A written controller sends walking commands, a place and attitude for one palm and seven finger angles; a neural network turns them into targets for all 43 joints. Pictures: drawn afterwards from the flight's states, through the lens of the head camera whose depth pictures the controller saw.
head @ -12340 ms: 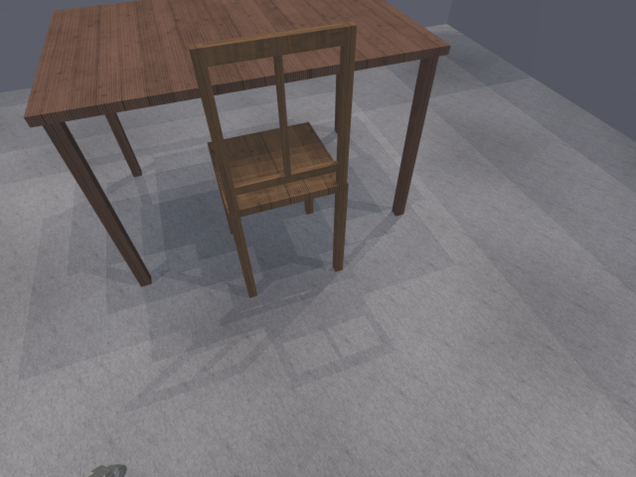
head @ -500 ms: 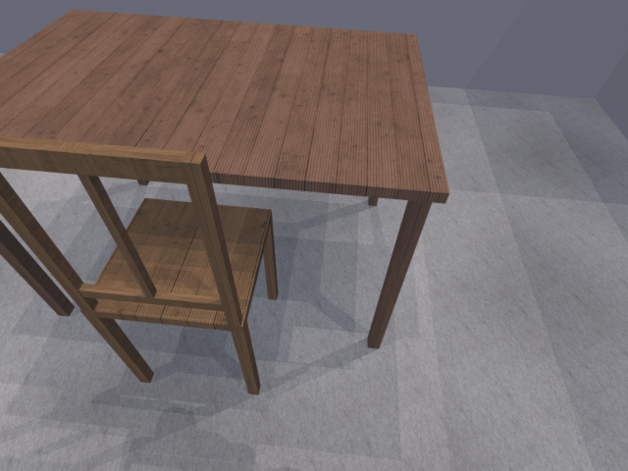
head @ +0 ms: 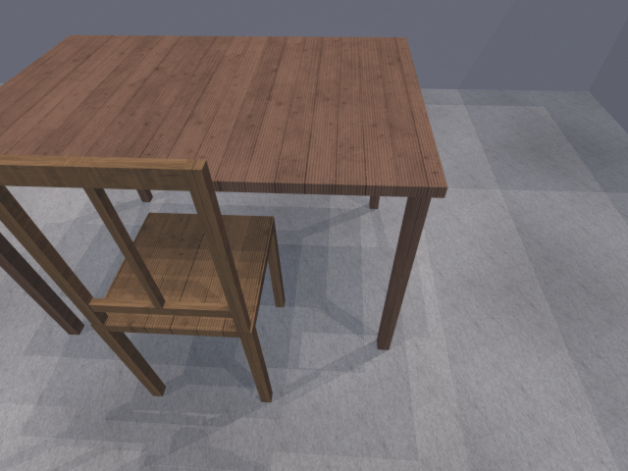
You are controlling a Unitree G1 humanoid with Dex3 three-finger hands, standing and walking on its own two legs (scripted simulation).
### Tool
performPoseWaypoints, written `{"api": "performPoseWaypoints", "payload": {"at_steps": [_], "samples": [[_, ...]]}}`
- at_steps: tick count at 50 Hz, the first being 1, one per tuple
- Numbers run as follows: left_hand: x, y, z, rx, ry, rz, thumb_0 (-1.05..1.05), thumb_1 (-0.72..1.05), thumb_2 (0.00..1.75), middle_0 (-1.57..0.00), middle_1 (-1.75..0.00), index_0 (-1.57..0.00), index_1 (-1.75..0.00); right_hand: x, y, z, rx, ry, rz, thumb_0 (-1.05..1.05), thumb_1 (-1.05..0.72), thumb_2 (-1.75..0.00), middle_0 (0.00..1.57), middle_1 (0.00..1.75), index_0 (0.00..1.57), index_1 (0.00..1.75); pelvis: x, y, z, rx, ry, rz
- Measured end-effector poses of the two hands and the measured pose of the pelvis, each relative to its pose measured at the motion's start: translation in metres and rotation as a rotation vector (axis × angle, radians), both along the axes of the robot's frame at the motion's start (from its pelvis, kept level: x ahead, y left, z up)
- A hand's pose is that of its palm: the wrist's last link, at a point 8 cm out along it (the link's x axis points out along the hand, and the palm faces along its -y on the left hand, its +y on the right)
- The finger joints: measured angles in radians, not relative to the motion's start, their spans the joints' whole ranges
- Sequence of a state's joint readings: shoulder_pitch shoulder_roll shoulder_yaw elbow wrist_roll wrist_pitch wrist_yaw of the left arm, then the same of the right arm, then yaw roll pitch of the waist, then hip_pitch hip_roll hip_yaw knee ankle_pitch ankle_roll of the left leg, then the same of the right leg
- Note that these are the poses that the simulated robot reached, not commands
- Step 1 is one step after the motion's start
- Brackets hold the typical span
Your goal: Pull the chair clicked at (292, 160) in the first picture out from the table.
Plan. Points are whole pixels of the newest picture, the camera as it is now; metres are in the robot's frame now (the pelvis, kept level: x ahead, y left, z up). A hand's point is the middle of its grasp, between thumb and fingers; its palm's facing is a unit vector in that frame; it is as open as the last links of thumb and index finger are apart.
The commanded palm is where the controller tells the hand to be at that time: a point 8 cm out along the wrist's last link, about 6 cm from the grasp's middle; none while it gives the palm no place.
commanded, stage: look again from close up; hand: left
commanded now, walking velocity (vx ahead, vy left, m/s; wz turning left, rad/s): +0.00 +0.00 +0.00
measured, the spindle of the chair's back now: (131, 254) +0.49 +0.37 -0.06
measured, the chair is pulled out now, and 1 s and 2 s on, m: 0.00 0.00 0.00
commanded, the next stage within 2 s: raise the hand toward the chair's back in 0.62 s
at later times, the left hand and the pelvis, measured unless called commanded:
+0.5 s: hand out of the picture -0.01 +0.17 -0.17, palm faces +0.01 -0.98 -0.19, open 7.3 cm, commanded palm none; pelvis +0.00 +0.00 +0.00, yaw +0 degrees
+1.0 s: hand (211, 405) +0.21 +0.14 -0.01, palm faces +0.05 -1.00 +0.03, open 8.1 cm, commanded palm +0.12 +0.21 -0.06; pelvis -0.01 +0.00 -0.03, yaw +1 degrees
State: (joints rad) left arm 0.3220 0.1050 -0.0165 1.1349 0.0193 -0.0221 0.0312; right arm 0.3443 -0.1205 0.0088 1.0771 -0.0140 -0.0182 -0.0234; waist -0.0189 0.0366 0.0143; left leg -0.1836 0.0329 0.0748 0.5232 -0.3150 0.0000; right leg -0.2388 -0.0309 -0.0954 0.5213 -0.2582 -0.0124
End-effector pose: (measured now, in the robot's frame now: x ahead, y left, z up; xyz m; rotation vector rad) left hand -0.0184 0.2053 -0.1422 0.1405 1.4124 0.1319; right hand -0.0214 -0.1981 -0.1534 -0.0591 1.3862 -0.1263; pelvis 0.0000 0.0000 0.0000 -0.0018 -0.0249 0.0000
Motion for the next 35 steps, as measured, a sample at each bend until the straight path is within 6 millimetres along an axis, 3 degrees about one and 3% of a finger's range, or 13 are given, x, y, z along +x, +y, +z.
{"api": "performPoseWaypoints", "payload": {"at_steps": [6,13,24,35], "samples": [[0.018,0.020,0.007,0.043,-0.063,-0.006,0.01,0.91,0.90,-0.20,-0.30,-0.20,-0.30,0.003,0.003,-0.001,0.002,-0.018,0.016,0.01,-0.92,-0.90,0.20,0.30,0.20,0.30,0.000,0.005,0.001,0.009,-0.007,-0.003],[0.025,0.026,0.010,0.050,-0.080,-0.012,0.00,0.92,0.90,-0.20,-0.30,-0.20,-0.30,0.001,0.001,0.002,-0.006,-0.006,0.023,0.00,-0.92,-0.90,0.20,0.30,0.20,0.30,-0.001,0.006,0.003,0.014,-0.006,-0.007],[0.010,0.013,0.006,0.016,-0.018,0.000,0.00,0.92,0.90,-0.20,-0.30,-0.20,-0.30,-0.004,-0.007,0.006,-0.025,0.041,0.025,0.00,-0.91,-0.90,0.20,0.30,0.20,0.30,0.000,0.003,0.005,0.014,-0.003,-0.007],[-0.001,-0.004,0.002,-0.018,0.012,0.019,0.00,0.91,0.90,-0.20,-0.30,-0.20,-0.30,0.003,-0.010,0.007,-0.025,0.044,0.030,0.00,-0.91,-0.90,0.20,0.30,0.20,0.30,0.004,-0.003,0.005,0.011,-0.003,0.000]]}}
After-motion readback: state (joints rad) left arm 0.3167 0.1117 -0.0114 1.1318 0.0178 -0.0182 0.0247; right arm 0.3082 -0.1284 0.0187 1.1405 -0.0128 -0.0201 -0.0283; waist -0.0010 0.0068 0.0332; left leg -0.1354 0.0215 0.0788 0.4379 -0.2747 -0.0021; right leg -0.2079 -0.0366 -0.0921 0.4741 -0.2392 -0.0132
